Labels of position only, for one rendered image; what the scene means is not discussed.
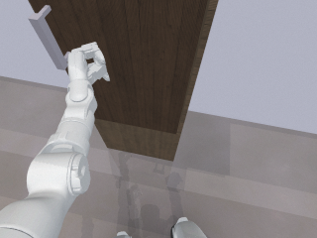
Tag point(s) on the robot right thigh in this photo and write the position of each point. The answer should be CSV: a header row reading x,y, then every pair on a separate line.
x,y
187,229

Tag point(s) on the left robot upper arm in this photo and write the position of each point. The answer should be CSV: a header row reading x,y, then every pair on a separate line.
x,y
55,180

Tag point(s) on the handle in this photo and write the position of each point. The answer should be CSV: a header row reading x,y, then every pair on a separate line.
x,y
45,34

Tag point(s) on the robot left shin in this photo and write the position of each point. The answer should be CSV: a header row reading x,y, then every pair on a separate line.
x,y
122,233

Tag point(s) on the cupboard door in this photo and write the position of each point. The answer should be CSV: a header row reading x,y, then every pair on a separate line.
x,y
148,46

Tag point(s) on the robot left hand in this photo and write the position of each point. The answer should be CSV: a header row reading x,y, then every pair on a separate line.
x,y
77,66

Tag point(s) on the left robot forearm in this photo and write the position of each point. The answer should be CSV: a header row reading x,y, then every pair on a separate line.
x,y
75,127

